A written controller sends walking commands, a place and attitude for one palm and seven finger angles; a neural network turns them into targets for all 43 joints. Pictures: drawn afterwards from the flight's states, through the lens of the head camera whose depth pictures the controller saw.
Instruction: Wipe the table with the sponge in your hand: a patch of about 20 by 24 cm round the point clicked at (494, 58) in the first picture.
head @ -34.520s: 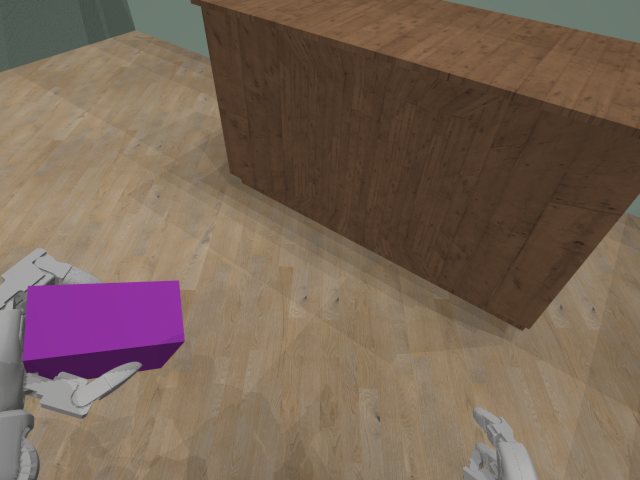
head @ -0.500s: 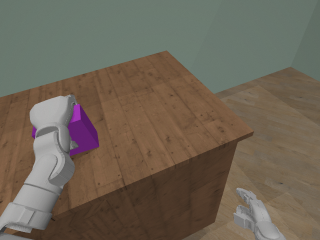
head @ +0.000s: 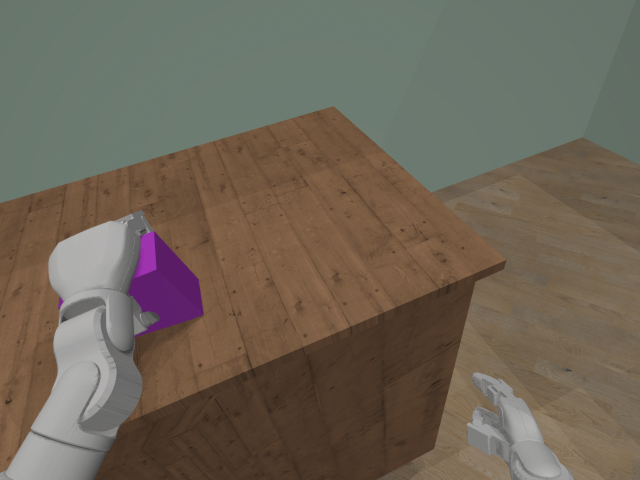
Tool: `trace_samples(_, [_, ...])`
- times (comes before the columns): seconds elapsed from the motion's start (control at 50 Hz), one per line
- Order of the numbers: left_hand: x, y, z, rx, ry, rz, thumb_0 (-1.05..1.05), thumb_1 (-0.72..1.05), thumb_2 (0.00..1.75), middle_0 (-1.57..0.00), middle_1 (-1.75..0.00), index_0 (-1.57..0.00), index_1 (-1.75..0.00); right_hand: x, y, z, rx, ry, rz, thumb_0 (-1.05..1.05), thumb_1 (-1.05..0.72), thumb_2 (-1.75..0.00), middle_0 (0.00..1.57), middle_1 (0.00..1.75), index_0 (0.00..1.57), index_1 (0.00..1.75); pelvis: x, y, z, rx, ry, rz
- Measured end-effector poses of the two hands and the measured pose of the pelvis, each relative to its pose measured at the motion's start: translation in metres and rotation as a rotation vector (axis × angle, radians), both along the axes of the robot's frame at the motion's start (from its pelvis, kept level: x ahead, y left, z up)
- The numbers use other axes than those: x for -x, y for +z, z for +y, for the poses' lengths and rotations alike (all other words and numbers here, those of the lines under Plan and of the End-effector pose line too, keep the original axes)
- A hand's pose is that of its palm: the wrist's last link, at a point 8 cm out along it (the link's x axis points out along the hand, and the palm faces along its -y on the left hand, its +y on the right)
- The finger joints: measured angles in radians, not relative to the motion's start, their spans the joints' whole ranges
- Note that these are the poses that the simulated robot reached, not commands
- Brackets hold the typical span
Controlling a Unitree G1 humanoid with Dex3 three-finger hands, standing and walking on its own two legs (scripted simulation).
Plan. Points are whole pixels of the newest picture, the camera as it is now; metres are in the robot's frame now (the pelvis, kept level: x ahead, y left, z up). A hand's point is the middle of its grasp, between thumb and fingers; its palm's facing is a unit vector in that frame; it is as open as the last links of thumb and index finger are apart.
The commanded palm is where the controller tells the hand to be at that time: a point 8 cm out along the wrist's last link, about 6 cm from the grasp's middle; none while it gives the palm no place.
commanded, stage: wipe back along the middle lane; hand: left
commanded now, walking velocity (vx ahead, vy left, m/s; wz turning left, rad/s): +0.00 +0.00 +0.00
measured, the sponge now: (146, 298) +0.29 +0.26 +0.12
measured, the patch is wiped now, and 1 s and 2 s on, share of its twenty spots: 1.00 1.00 1.00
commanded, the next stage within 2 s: slide across to the third lane in 0.30 s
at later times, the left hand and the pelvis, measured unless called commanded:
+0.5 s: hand (124, 308) +0.24 +0.24 +0.16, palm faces +0.35 -0.18 -0.92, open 10.1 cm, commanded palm +0.20 +0.21 +0.19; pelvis +0.00 +0.00 +0.00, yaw +0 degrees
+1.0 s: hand (183, 285) +0.27 +0.18 +0.18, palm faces +0.30 -0.25 -0.92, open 10.1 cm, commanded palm +0.22 +0.17 +0.23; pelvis -0.02 -0.01 +0.00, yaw +1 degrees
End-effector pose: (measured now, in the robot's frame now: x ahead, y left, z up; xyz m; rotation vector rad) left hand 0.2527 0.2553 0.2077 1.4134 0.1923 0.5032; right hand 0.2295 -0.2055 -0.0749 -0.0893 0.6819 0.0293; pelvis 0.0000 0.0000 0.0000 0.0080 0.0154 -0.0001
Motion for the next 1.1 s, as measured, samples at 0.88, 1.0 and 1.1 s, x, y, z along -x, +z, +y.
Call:
trace_samples(0.88, [0.032,0.009,-0.054,0.116,-0.151,-0.129,-0.01,-0.48,1.04,-0.68,-1.36,-0.71,-1.36,-0.009,0.016,0.037,-0.044,0.115,-0.078,0.02,-0.9,-0.9,0.2,0.3,0.19,0.3,0.016,-0.001,-0.003,-0.007,0.022,-0.061])
trace_samples(1.0, [0.023,0.013,-0.071,0.131,-0.197,-0.12,-0.01,-0.49,1.04,-0.69,-1.36,-0.72,-1.35,-0.006,0.02,0.03,-0.051,0.109,-0.082,0.02,-0.9,-0.9,0.2,0.3,0.2,0.3,0.018,0.0,-0.009,-0.011,0.01,-0.068])
trace_samples(1.1, [0.019,0.014,-0.08,0.144,-0.211,-0.11,-0.01,-0.49,1.04,-0.69,-1.35,-0.72,-1.34,-0.002,0.02,0.015,-0.041,0.087,-0.077,0.02,-0.9,-0.9,0.2,0.3,0.2,0.3,0.02,0.001,-0.016,-0.013,0.004,-0.074])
